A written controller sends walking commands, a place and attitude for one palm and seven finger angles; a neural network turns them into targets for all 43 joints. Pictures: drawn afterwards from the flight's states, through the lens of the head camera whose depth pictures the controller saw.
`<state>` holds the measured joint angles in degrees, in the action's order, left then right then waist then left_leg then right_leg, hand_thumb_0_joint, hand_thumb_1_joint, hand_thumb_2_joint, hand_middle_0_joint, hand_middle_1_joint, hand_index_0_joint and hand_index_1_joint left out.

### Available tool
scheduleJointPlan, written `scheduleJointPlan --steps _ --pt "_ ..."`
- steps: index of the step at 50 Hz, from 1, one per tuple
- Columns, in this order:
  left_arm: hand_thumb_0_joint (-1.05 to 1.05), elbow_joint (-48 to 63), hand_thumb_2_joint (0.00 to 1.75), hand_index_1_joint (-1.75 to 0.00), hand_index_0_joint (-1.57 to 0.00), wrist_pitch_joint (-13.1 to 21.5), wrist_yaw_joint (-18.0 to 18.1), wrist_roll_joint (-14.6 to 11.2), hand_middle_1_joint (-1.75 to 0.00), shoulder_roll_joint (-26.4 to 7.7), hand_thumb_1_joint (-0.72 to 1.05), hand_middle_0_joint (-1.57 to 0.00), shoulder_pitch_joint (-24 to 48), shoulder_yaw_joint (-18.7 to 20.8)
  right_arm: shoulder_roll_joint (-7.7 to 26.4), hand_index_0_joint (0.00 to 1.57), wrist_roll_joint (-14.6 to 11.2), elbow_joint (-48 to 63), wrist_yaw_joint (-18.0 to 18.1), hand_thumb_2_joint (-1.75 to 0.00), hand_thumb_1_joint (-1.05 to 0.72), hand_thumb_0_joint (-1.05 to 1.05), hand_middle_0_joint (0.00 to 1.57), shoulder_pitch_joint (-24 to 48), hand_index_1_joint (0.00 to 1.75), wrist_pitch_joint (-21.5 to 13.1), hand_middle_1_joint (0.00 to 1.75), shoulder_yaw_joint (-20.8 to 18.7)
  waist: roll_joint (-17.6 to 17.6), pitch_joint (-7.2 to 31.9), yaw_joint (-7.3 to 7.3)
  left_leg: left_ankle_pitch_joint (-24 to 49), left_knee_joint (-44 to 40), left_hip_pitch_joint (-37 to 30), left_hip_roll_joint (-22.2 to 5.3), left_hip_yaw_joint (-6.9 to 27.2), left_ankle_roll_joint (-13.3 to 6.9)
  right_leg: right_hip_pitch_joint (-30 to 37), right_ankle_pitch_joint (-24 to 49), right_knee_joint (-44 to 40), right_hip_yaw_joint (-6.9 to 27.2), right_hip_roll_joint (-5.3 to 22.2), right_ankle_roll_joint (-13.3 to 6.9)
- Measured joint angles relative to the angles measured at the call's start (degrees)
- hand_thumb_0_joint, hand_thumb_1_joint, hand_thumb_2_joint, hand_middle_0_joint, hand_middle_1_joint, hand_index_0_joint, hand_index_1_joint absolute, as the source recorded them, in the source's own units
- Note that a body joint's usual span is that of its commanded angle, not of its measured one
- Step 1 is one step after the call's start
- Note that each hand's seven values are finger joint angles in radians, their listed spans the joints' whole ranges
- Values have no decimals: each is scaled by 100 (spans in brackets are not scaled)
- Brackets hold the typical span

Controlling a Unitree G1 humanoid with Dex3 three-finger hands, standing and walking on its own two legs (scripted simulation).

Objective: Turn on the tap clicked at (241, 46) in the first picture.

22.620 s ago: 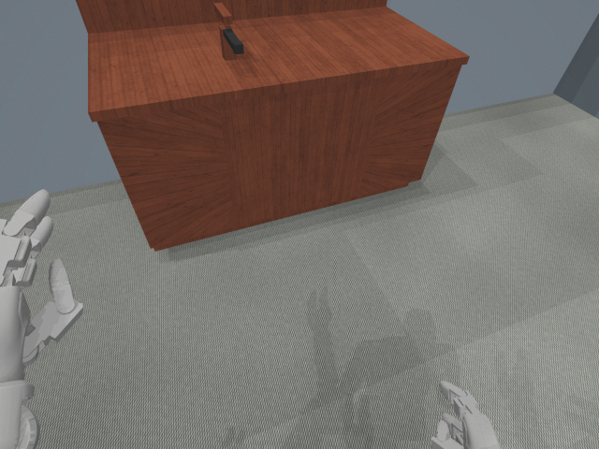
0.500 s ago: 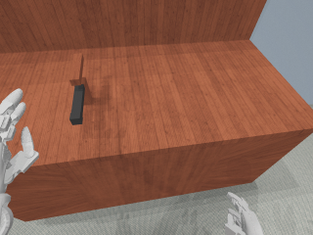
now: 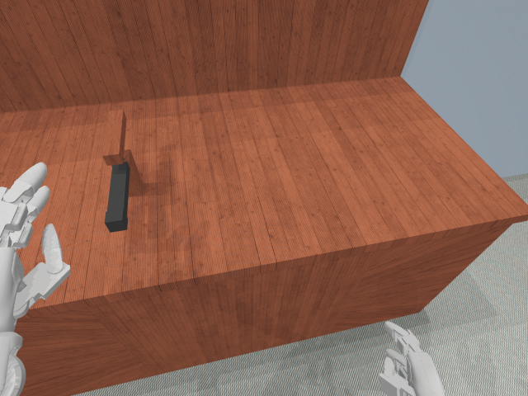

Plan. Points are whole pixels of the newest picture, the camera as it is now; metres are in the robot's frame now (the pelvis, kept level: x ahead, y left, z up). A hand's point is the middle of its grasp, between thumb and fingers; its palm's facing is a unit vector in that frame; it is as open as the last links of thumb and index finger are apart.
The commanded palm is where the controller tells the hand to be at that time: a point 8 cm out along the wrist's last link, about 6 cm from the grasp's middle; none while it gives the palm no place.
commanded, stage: come to a stop and stand still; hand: left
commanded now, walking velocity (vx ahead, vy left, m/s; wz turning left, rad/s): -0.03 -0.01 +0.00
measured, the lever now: (116, 220) +0.37 +0.29 +0.03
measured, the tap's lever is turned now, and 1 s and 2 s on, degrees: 0 0 0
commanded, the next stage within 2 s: look again from close up in 1.04 s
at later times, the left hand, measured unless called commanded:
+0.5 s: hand (57, 260) +0.23 +0.27 +0.13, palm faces +0.33 -0.84 -0.44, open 7.5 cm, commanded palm +0.16 +0.29 +0.17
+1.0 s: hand (55, 281) +0.20 +0.25 +0.15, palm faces +0.39 -0.86 -0.33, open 7.5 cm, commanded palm +0.14 +0.28 +0.17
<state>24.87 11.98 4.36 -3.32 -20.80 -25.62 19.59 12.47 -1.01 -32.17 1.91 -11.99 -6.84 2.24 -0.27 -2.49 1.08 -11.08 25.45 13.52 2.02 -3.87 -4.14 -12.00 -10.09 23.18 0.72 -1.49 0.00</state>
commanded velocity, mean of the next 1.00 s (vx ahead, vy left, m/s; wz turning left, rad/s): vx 0.00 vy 0.00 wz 0.00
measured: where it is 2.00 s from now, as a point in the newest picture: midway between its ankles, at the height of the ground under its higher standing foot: outside the picture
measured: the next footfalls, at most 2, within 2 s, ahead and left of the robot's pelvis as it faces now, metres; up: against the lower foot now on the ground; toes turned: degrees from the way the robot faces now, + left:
none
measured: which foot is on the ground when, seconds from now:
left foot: down 0.00-1.00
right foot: down 0.00-1.00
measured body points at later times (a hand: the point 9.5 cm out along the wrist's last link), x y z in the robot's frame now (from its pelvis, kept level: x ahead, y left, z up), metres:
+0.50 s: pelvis +0.02 +0.01 -0.01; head +0.08 +0.04 +0.44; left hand +0.21 +0.31 +0.16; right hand +0.18 -0.23 -0.09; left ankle +0.03 +0.07 -0.74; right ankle +0.03 -0.12 -0.74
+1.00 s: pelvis -0.01 +0.00 +0.00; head +0.02 +0.01 +0.45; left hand +0.17 +0.29 +0.17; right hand +0.19 -0.22 -0.07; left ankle +0.03 +0.07 -0.74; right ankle +0.03 -0.12 -0.74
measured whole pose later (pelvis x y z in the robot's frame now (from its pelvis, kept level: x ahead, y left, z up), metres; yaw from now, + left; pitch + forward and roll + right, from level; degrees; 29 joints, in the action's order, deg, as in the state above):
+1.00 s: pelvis -0.01 +0.00 +0.00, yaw +2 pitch +0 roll -1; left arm 24.2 13.2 4.5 -5.2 -20.4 -24.3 18.8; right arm 13.0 -1.6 -32.9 0.3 -11.2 -7.8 1.7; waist 0.6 -3.1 2.1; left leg -10.3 25.9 15.4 2.6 -1.8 -3.9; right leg -13.1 -10.2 23.7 -1.1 -1.1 -0.2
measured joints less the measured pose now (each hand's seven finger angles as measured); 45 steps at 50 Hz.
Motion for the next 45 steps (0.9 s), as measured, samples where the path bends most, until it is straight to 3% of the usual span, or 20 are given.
scheduleJointPlan --steps 4,7,10,12,14,17,20,28,36,45 --pt "2 -63 89 -30 -21 -56 12 -6 -30 68 89 -21 57 -37 -5 20 4 -11 10 -89 -90 1 20 6 30 16 30 10 -7 -29 41 3 -30 -32 12 -6 -4 23 -3 -13 7 11 8" --pt "2 -310 89 -30 -21 131 -51 284 -30 -641 88 -22 1062 37 66 20 -134 254 186 -89 -90 1 20 -229 30 -87 30 235 35 -142 162 -90 305 279 51 185 -14 -206 -191 308 -160 32 46" --pt "2 -563 89 -30 -21 335 54 204 -30 -998 88 -22 1717 586 -32 20 23 52 -88 -89 -90 1 20 -37 30 -98 30 299 183 -198 183 -91 369 459 8 169 44 -406 -169 381 -149 -9 -72" --pt "2 -511 89 -30 -21 392 120 61 -30 -942 89 -21 1611 807 -45 20 76 43 -261 -89 -90 1 21 -2 30 -114 30 223 158 -164 120 -122 395 543 -41 122 50 -472 -134 326 -99 -56 -73" --pt "2 -226 89 -30 -20 430 146 -68 -30 -711 89 -21 1141 762 -3 20 76 70 -406 -89 -90 1 21 -46 30 -190 30 97 99 -142 51 -167 401 555 -53 67 24 -482 -132 288 -40 -67 -50" --pt "1 190 90 -30 -20 492 82 -127 -30 -330 89 -20 251 317 81 20 51 -5 -505 -89 -90 1 21 -112 30 -270 30 -68 87 -135 -13 -221 346 470 -3 -12 -22 -453 -208 321 42 -18 9" --pt "1 287 89 -30 -20 493 -13 -98 -30 -259 89 -21 -241 3 116 20 73 -166 -450 -89 -90 1 21 -143 30 -263 30 -149 207 -169 -17 -238 299 409 78 -2 -45 -438 -313 406 33 59 46" --pt "2 112 89 -30 -21 267 77 -123 -30 -724 88 -22 389 364 84 20 94 -233 -366 -89 -90 1 20 -56 30 -236 30 -157 455 -364 142 -203 360 424 288 158 -70 -533 -573 813 -138 270 55" --pt "2 511 89 -30 -21 441 -1 -203 -30 -437 89 -21 106 234 -90 20 -5 -55 -428 -89 -90 1 20 155 30 -204 30 -61 182 -177 83 -161 284 311 172 182 -9 -312 -362 473 -159 154 31" --pt "2 -223 89 -30 -21 190 -18 -274 -30 -136 89 -21 134 99 -32 20 -63 -39 -206 -89 -90 1 21 142 30 -77 30 -41 62 -34 97 32 66 221 99 200 24 -180 -106 151 -175 78 -9"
